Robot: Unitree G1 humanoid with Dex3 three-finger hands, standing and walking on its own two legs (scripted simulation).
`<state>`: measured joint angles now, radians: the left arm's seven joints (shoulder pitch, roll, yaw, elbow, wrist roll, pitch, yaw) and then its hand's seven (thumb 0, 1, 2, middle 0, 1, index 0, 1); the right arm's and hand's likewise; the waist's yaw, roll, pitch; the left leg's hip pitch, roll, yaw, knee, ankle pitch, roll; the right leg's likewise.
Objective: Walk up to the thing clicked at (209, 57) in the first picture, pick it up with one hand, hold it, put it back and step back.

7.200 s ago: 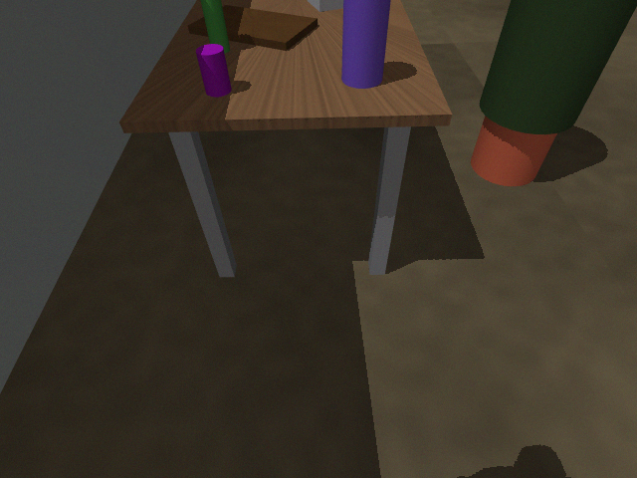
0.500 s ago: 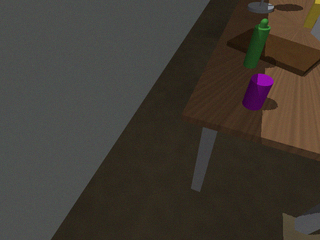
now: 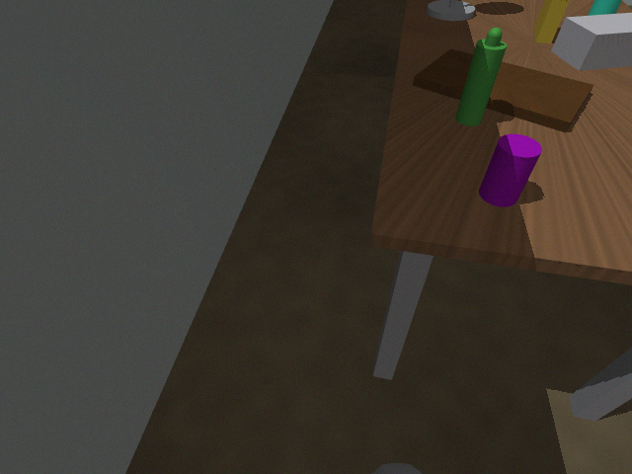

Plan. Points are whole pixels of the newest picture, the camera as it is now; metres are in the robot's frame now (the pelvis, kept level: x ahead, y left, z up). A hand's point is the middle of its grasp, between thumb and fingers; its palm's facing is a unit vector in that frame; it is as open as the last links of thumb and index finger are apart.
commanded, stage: walk up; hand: right
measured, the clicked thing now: (508, 171) +0.58 -0.34 +0.06
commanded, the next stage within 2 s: none
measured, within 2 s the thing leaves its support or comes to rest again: neither
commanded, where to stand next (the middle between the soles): +0.20 +0.04 m, yaw -14 degrees
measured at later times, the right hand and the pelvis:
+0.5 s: hand (479, 450) +0.19 -0.22 -0.15, palm faces +0.12 +0.92 -0.37, open 7.4 cm; pelvis +0.14 +0.07 -0.01, yaw -10 degrees
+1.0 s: hand out of the picture +0.17 -0.23 -0.16, palm faces +0.23 +0.86 -0.45, open 7.4 cm; pelvis +0.15 +0.07 -0.02, yaw -16 degrees
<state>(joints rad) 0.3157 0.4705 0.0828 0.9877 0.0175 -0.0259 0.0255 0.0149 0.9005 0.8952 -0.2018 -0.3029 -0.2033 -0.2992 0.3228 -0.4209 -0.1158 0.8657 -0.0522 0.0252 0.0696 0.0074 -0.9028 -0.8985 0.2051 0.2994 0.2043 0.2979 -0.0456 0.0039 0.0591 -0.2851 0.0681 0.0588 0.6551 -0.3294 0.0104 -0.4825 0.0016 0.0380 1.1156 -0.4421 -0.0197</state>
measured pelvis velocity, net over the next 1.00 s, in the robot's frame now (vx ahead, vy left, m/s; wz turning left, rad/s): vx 0.15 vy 0.07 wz -0.29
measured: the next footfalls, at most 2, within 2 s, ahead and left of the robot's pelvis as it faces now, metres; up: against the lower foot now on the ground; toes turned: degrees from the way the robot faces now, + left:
right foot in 0.22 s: +0.16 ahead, -0.09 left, +0.00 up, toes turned -7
left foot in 0.52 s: +0.24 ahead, +0.18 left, +0.00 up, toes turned -15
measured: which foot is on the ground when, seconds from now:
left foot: down 0.00-0.24, up 0.26-0.50, down 0.52-1.00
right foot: up 0.00-0.20, down 0.22-0.54, up 0.56-0.82, down 0.84-1.00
